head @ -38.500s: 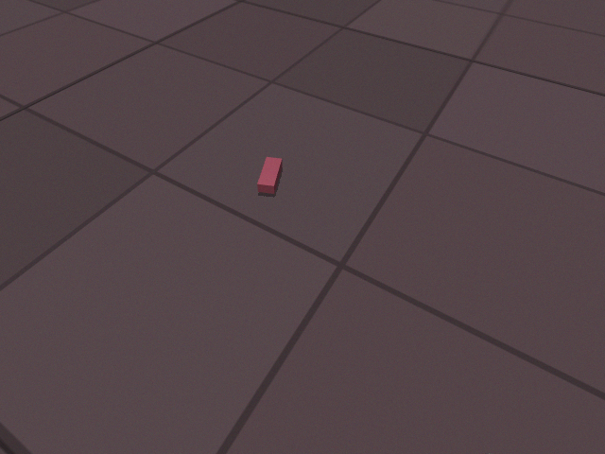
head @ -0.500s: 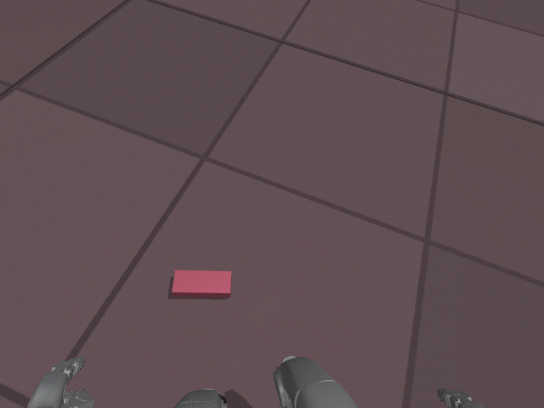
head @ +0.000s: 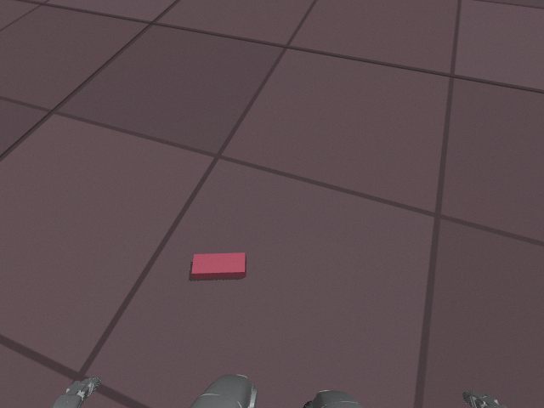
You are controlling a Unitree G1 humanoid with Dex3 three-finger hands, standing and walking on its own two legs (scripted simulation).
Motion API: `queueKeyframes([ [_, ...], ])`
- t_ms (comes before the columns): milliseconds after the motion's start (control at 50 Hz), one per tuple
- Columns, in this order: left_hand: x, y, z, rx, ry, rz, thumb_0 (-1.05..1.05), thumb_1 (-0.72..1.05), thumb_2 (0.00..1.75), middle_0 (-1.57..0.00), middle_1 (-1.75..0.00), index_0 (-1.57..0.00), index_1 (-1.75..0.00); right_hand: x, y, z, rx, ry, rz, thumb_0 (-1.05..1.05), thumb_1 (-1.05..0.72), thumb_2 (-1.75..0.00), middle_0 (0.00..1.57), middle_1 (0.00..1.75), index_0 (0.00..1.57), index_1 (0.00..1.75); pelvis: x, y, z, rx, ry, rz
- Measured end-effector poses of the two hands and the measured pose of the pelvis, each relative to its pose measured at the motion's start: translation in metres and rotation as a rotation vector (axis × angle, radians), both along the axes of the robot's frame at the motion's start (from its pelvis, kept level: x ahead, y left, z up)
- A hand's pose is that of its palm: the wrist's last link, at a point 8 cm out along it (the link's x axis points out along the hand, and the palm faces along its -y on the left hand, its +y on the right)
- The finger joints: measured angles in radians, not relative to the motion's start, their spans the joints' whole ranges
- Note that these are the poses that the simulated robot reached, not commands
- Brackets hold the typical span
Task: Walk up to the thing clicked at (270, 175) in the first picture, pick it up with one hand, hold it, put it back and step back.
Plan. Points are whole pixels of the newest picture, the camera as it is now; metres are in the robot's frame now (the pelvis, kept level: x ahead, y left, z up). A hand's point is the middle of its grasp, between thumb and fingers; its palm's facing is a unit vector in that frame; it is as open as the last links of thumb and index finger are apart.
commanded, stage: step back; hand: left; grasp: from above
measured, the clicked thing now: (219, 265) +0.64 +0.23 -0.74
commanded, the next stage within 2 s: none
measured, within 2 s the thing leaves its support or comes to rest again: neither
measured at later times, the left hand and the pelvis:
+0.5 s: hand out of the picture -0.09 +0.26 -0.16, palm faces -0.02 -0.91 -0.41, open 7.4 cm; pelvis -0.17 -0.02 -0.02, yaw -1 degrees
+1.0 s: hand out of the picture -0.24 +0.25 -0.15, palm faces +0.04 -0.91 -0.41, open 7.4 cm; pelvis -0.35 -0.03 -0.01, yaw +3 degrees
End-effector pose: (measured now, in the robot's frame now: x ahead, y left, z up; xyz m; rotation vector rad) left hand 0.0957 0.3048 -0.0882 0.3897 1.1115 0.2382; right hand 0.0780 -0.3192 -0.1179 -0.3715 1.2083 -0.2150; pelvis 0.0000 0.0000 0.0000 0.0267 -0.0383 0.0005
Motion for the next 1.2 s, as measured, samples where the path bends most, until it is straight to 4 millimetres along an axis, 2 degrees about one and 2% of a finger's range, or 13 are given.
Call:
queueKeyframes([
  [80, -0.013, 0.004, -0.003, -0.003, -0.057, 0.000, 0.01, 0.90, 0.90, -0.20, -0.30, -0.20, -0.30, -0.028, 0.001, 0.000, -0.023, 0.048, 0.032, 0.01, -0.90, -0.90, 0.20, 0.30, 0.21, 0.30, -0.026, 0.002, -0.004, -0.006, 0.002, 0.038],
  [140, -0.028, 0.011, -0.014, -0.021, -0.075, -0.001, 0.01, 0.90, 0.90, -0.20, -0.30, -0.20, -0.30, -0.046, 0.006, 0.000, -0.039, 0.045, 0.053, 0.01, -0.90, -0.90, 0.20, 0.30, 0.21, 0.30, -0.048, 0.007, -0.011, -0.017, 0.000, 0.062],
  [240, -0.066, 0.016, -0.024, -0.045, -0.026, 0.020, 0.01, 0.90, 0.90, -0.20, -0.30, -0.20, -0.30, -0.078, 0.020, 0.011, -0.028, 0.025, 0.063, 0.01, -0.90, -0.90, 0.20, 0.30, 0.21, 0.30, -0.080, 0.009, -0.007, -0.026, -0.018, 0.056],
  [320, -0.101, 0.014, -0.024, -0.052, -0.003, 0.044, 0.01, 0.90, 0.90, -0.20, -0.30, -0.20, -0.30, -0.093, 0.021, 0.020, -0.029, -0.006, 0.070, 0.01, -0.90, -0.90, 0.21, 0.30, 0.21, 0.30, -0.103, 0.004, -0.001, -0.041, -0.008, 0.039],
  [440, -0.159, 0.005, -0.027, -0.029, 0.062, 0.034, 0.01, 0.90, 0.90, -0.20, -0.30, -0.20, -0.30, -0.103, 0.008, 0.019, -0.028, -0.108, 0.080, 0.01, -0.90, -0.90, 0.21, 0.30, 0.21, 0.30, -0.145, -0.010, -0.006, -0.042, -0.003, -0.004],
  [540, -0.209, -0.014, -0.030, 0.002, 0.090, 0.022, 0.01, 0.90, 0.90, -0.20, -0.30, -0.20, -0.30, -0.124, -0.017, 0.002, -0.004, -0.160, 0.067, 0.01, -0.90, -0.90, 0.21, 0.30, 0.21, 0.30, -0.186, -0.029, -0.019, -0.067, -0.021, -0.018],
  [640, -0.254, -0.029, -0.015, 0.001, 0.092, 0.033, 0.01, 0.90, 0.90, -0.20, -0.30, -0.20, -0.30, -0.167, -0.027, 0.002, 0.017, -0.126, 0.030, 0.01, -0.90, -0.90, 0.20, 0.30, 0.21, 0.30, -0.216, -0.036, -0.008, -0.008, -0.017, -0.018],
  [740, -0.272, -0.027, -0.007, 0.028, 0.038, 0.029, 0.01, 0.90, 0.90, -0.20, -0.30, -0.21, -0.30, -0.220, -0.032, -0.001, 0.001, -0.053, 0.052, 0.01, -0.90, -0.90, 0.20, 0.30, 0.21, 0.30, -0.250, -0.037, -0.007, 0.001, -0.004, 0.023],
  [860, -0.295, -0.011, -0.019, 0.023, -0.047, 0.032, 0.01, 0.90, 0.90, -0.20, -0.30, -0.20, -0.30, -0.281, -0.023, -0.009, -0.026, 0.030, 0.086, 0.01, -0.91, -0.90, 0.20, 0.30, 0.21, 0.30, -0.301, -0.031, -0.018, 0.007, -0.012, 0.078],
  [940, -0.325, -0.011, -0.022, 0.003, -0.018, 0.045, 0.01, 0.90, 0.90, -0.20, -0.30, -0.20, -0.30, -0.317, -0.015, 0.001, -0.006, 0.036, 0.087, 0.01, -0.90, -0.90, 0.20, 0.30, 0.21, 0.30, -0.330, -0.030, -0.011, -0.020, -0.025, 0.068],
  [1060, -0.379, -0.023, -0.021, -0.020, 0.019, 0.044, 0.01, 0.90, 0.90, -0.20, -0.30, -0.20, -0.30, -0.346, -0.020, 0.012, -0.007, -0.027, 0.083, 0.01, -0.90, -0.90, 0.21, 0.30, 0.21, 0.30, -0.370, -0.039, -0.005, -0.040, -0.009, 0.032],
  [1140, -0.421, -0.035, -0.026, -0.009, 0.063, 0.021, 0.01, 0.90, 0.90, -0.20, -0.30, -0.20, -0.30, -0.358, -0.033, 0.005, 0.006, -0.100, 0.075, 0.01, -0.90, -0.90, 0.21, 0.30, 0.21, 0.30, -0.396, -0.050, -0.013, -0.028, -0.003, -0.006],
  [1200, -0.456, -0.046, -0.025, -0.008, 0.095, 0.030, 0.01, 0.90, 0.90, -0.20, -0.30, -0.20, -0.30, -0.376, -0.042, 0.000, 0.017, -0.106, 0.050, 0.01, -0.90, -0.90, 0.20, 0.30, 0.21, 0.30, -0.413, -0.056, -0.012, -0.055, -0.024, -0.006],
])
